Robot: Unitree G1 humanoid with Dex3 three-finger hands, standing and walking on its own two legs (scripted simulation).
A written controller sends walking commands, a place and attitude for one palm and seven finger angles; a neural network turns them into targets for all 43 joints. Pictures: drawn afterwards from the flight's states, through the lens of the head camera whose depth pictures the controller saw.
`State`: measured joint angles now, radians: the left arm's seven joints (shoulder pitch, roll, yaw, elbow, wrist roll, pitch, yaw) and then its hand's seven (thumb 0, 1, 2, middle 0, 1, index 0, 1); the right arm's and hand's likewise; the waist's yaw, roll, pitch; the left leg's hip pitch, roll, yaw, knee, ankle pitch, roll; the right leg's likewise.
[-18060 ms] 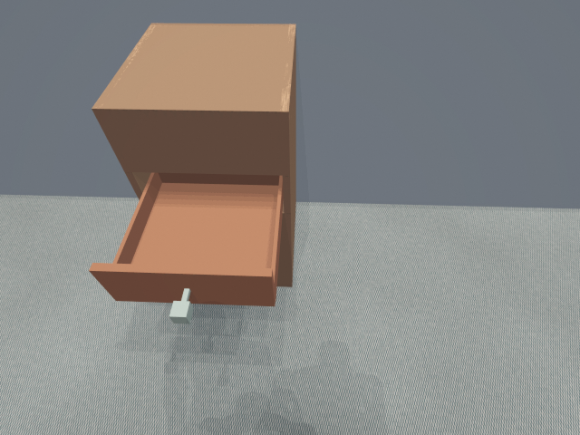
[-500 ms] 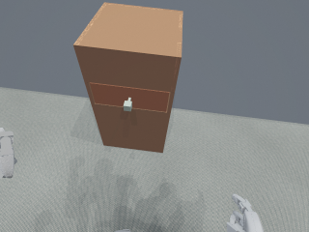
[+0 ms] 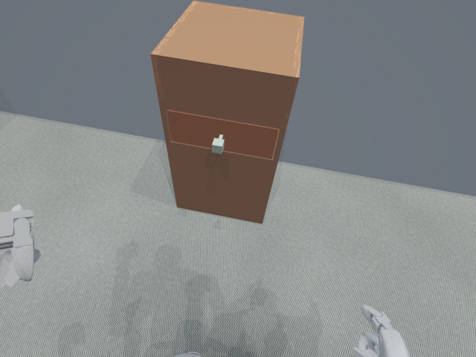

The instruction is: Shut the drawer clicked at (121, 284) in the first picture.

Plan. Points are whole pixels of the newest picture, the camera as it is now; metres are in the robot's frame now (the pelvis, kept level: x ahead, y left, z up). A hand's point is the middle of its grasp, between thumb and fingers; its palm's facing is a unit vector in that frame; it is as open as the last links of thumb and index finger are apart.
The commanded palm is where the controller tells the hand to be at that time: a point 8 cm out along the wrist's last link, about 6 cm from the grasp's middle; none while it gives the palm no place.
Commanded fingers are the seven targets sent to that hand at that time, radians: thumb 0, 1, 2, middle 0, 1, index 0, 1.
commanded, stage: stop stepping back and stand still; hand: left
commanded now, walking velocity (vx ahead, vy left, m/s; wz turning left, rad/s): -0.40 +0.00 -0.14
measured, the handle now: (219, 142) +0.81 +0.10 -0.23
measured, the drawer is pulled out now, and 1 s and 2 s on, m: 0.00 0.00 0.00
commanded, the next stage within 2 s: let the arm hang, fingers relaxed in 1.14 s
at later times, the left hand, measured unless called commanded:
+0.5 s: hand out of the picture +0.12 +0.26 +0.17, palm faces +0.29 -0.90 -0.34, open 3.2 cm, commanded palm +0.06 +0.30 +0.19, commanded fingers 0.00 0.90 0.90 -1.40 -1.60 -1.40 -1.60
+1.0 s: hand out of the picture +0.07 +0.28 +0.19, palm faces +0.25 -0.88 -0.40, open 3.3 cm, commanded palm +0.01 +0.33 +0.19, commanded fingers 0.00 0.90 0.90 -1.40 -1.60 -1.40 -1.60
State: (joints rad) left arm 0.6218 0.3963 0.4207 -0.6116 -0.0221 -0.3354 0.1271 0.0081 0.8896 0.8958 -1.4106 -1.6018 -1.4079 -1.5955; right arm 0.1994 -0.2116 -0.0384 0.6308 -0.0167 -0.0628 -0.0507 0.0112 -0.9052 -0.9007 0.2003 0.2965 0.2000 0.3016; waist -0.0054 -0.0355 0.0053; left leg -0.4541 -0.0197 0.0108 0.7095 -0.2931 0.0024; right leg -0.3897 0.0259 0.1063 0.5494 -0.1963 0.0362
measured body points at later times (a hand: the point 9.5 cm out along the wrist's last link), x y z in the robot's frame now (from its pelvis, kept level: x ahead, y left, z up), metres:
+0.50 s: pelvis -0.11 +0.04 +0.00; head -0.14 +0.08 +0.45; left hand +0.10 +0.30 +0.19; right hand +0.00 -0.23 -0.06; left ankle +0.00 +0.10 -0.73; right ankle -0.10 -0.11 -0.68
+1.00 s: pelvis -0.16 +0.07 +0.01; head -0.18 +0.11 +0.45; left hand +0.05 +0.32 +0.21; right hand -0.05 -0.17 -0.06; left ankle -0.10 +0.17 -0.73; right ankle -0.14 -0.04 -0.69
